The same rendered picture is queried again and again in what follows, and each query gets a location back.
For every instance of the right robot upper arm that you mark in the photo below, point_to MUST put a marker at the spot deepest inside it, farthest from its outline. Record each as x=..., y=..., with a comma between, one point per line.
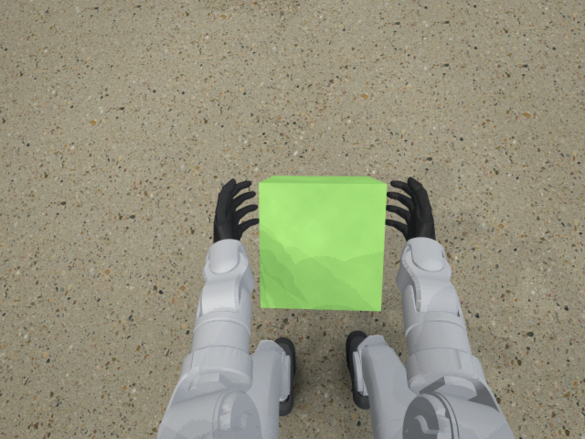
x=434, y=415

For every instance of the left robot forearm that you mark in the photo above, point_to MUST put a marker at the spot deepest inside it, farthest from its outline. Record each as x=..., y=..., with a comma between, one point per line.
x=219, y=358

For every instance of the right robot forearm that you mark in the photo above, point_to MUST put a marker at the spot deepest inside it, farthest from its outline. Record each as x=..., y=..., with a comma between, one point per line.
x=440, y=357

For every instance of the right robot hand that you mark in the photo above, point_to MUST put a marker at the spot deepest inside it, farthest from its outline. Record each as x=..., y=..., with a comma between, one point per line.
x=419, y=219

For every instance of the robot left thigh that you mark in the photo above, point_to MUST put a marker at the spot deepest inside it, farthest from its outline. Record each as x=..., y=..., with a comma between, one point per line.
x=270, y=380

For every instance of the left robot hand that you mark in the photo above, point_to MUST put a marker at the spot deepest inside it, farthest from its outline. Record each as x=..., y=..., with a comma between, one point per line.
x=226, y=221

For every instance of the left robot foot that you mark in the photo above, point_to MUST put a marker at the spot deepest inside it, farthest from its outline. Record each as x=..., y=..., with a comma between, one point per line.
x=286, y=344

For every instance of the carton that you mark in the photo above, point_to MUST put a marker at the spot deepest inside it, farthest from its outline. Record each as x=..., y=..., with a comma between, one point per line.
x=322, y=242

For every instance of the left robot upper arm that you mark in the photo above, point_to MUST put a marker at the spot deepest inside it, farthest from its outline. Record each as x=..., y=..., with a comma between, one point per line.
x=225, y=414

